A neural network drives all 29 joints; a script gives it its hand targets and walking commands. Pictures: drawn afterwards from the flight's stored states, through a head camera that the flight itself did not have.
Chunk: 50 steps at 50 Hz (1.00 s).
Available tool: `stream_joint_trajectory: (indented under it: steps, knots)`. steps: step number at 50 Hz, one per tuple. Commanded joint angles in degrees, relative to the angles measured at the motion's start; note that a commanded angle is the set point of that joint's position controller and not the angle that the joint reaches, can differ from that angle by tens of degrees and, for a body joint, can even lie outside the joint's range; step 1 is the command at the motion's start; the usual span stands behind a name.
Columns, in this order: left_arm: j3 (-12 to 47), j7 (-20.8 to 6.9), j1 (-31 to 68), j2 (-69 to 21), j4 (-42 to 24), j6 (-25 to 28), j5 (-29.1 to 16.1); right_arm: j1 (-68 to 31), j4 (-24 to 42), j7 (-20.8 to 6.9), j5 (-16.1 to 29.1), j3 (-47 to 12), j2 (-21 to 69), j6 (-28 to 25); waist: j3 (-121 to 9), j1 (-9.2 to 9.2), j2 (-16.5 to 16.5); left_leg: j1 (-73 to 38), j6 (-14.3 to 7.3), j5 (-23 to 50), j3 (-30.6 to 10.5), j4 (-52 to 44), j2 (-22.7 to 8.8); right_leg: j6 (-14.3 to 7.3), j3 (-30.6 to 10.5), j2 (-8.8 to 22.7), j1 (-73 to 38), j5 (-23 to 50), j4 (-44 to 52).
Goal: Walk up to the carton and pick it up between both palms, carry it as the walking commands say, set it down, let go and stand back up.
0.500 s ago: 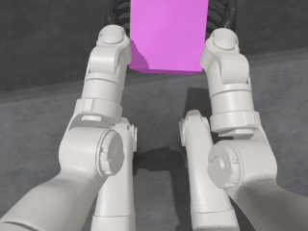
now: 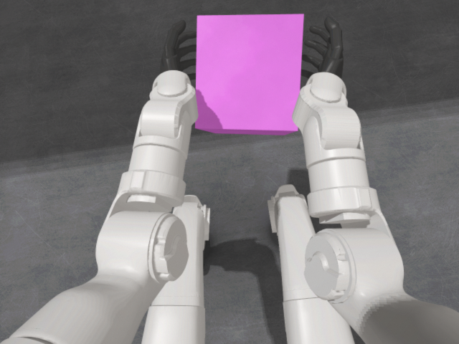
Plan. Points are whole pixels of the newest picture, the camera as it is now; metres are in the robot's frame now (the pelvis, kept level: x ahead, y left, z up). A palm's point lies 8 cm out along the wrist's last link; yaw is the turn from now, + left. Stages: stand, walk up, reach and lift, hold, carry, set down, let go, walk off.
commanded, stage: reach and lift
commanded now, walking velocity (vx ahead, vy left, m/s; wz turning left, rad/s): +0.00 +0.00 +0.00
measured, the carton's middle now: (249, 87) +0.51 -0.04 -0.11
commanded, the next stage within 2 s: none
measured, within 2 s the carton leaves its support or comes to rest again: neither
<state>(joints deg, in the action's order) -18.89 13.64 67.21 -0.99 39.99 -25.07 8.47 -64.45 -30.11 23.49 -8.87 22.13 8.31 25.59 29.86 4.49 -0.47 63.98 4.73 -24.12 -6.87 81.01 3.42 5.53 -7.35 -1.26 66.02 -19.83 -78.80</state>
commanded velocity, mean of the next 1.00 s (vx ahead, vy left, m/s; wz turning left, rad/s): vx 0.00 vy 0.00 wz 0.00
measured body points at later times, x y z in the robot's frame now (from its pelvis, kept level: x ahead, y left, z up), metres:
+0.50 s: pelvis +0.00 +0.01 +0.06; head +0.21 -0.01 +0.45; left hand +0.49 +0.08 +0.03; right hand +0.47 -0.14 +0.05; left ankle +0.15 +0.15 -0.57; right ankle +0.18 -0.16 -0.57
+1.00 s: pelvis +0.09 +0.00 +0.13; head +0.07 +0.01 +0.58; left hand +0.47 +0.09 +0.16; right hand +0.45 -0.14 +0.19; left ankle +0.15 +0.15 -0.57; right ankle +0.18 -0.16 -0.57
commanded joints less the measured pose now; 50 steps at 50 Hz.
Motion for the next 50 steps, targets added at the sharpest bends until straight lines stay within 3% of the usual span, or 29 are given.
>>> stream_joint_trajectory:
  steps: [1, 7, 12, 20, 27, 31, 36, 42, 45, 50]
  knots:
    - [29.9, -22.2, 45.0, -65.3, -5.2, 3.8, -8.9, -40.4, -4.8, -30.1, 11.1, -37.3, 65.6, -0.4, -120.3, 0.15, -0.7, -20.3, -3.9, -2.7, 8.5, -16.4, 6.7, -2.5, 10.3, -6.9, -34.0, -0.3, 13.4]
    - [30.8, -22.2, 44.8, -66.7, -7.6, 3.7, -8.9, -39.7, -2.9, -30.7, 11.0, -37.5, 65.6, -0.5, -123.7, 0.74, -2.2, -26.5, -3.6, -0.5, 7.8, -19.6, 6.4, -2.9, 10.6, -6.9, -38.0, 2.0, 16.1]
    - [30.3, -22.3, 44.2, -66.6, -7.7, 3.5, -9.0, -40.8, -0.8, -30.7, 10.7, -38.3, 65.7, -0.2, -122.4, 0.53, -0.7, -27.5, -4.0, -1.4, 7.4, -22.1, 6.4, -2.8, 10.0, -6.7, -41.5, 0.6, 18.8]
    - [29.2, -22.4, 42.9, -66.7, -6.4, 3.4, -7.7, -36.4, -5.4, -31.3, 8.7, -35.2, 66.1, 0.2, -115.6, 1.11, -2.1, -31.3, -3.6, -2.8, 6.7, -27.5, 5.6, -3.4, 9.7, -6.4, -43.5, -0.5, 23.7]
    - [26.9, -22.9, 37.9, -67.7, -4.9, 3.7, -6.1, -32.2, -6.3, -31.8, 6.7, -33.0, 67.8, 0.2, -109.9, 1.26, -0.8, -33.6, -4.1, -0.1, 6.5, -31.7, 5.3, -3.1, 9.5, -6.4, -48.3, 2.4, 28.3]
    - [24.1, -23.0, 33.1, -68.9, -1.6, 3.9, -3.9, -27.6, -9.4, -32.0, 4.5, -30.6, 69.0, 0.1, -99.8, 1.11, -0.5, -32.8, -4.4, 0.5, 6.1, -34.5, 5.2, -2.9, 9.3, -6.3, -48.2, 3.5, 31.1]
    - [16.9, -22.6, 23.5, -70.0, 5.4, 3.9, 0.6, -17.7, -16.3, -31.8, -0.8, -22.3, 68.4, 0.2, -80.4, 1.91, -1.1, -32.4, -4.3, 0.7, 5.6, -38.2, 4.9, -3.3, 9.3, -6.4, -46.3, 4.8, 34.8]
    - [7.0, -21.9, 16.7, -64.9, 13.1, 2.7, 5.7, -10.9, -25.2, -31.8, -6.2, -10.5, 63.3, 2.4, -54.5, 1.37, -0.7, -30.5, -4.7, -6.3, 4.0, -44.9, 3.6, -4.7, 8.3, -6.4, -45.8, -2.5, 41.4]
    - [6.0, -21.9, 15.1, -61.9, 11.6, 1.8, 6.0, -6.3, -26.6, -31.2, -6.9, -8.7, 62.9, 4.2, -49.4, 0.75, -1.4, -33.3, -4.6, -4.2, 4.2, -48.2, 3.5, -4.4, 7.1, -6.4, -50.7, -0.9, 44.5]
    - [9.9, -21.6, 13.0, -61.5, 5.9, 0.8, 4.8, -1.2, -22.0, -29.7, -4.8, -10.6, 62.9, 5.4, -49.4, 0.52, -3.7, -38.9, -4.9, 2.6, 4.2, -52.2, 3.7, -3.7, 6.6, -5.9, -58.9, 9.6, 47.9]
